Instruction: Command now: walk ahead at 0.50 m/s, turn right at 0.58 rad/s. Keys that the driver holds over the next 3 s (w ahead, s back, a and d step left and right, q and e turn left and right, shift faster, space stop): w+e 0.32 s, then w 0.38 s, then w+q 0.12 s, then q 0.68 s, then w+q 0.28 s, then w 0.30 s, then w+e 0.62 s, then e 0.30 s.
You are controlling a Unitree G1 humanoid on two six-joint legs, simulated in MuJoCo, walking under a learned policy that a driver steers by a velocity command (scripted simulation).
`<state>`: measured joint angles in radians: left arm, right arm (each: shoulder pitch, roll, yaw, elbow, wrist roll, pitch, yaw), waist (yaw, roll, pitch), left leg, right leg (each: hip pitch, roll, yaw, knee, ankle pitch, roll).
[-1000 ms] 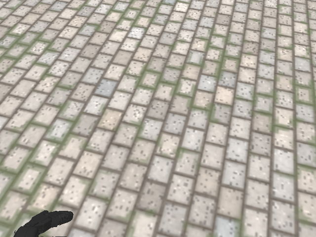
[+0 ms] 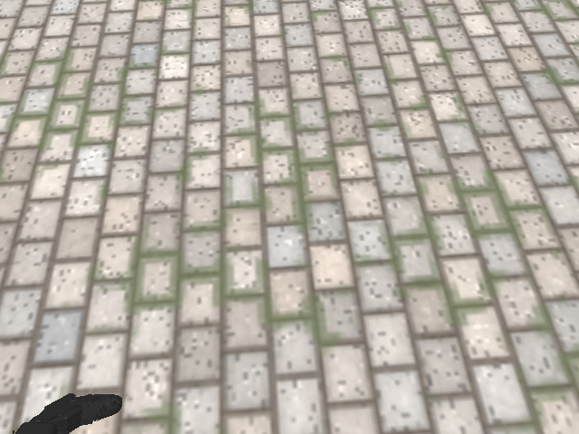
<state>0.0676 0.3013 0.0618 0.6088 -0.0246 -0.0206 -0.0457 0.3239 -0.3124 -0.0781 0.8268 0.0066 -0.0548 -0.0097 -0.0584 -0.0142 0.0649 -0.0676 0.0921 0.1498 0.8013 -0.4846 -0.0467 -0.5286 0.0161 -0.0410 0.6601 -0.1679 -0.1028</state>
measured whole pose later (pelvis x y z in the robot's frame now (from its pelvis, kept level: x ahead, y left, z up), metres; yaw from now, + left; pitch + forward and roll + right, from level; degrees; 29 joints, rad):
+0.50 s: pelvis +0.29 +0.02 +0.01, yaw -15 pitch +2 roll +1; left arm 0.38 0.31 0.07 0.75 -0.02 -0.03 0.01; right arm 0.07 -0.28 -0.04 0.70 -0.01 -0.12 0.03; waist 0.06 -0.02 0.01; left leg -0.44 -0.04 -0.01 0.53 -0.13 0.02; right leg -0.16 0.08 0.20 0.81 -0.49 -0.05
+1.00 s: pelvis +0.52 -0.08 +0.01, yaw -11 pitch +2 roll +1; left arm 0.01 0.26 0.03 0.62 0.02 -0.08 -0.02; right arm 0.39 -0.30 -0.05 0.84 0.02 -0.04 -0.01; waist -0.09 0.01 0.05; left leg -0.26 -0.03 -0.10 0.92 -0.57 -0.03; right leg -0.46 -0.02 0.00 0.53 -0.12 -0.01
